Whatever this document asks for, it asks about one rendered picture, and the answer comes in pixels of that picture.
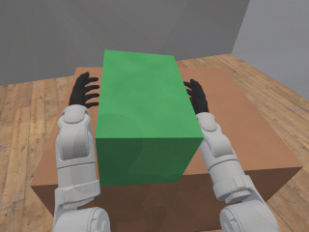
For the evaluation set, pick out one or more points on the right robot forearm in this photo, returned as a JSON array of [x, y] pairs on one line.
[[230, 184]]

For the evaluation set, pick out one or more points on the robot right hand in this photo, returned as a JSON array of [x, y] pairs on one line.
[[197, 96]]

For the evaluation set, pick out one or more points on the left robot forearm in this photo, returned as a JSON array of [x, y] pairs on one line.
[[75, 161]]

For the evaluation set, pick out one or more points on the left robot upper arm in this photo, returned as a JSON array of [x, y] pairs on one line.
[[93, 219]]

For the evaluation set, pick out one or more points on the robot left hand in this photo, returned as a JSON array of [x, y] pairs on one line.
[[79, 90]]

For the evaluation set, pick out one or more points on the right robot upper arm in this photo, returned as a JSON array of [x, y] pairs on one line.
[[248, 216]]

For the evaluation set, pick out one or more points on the pedestal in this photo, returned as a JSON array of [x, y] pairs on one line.
[[189, 205]]

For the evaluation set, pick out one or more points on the carton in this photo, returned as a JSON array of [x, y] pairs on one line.
[[147, 130]]

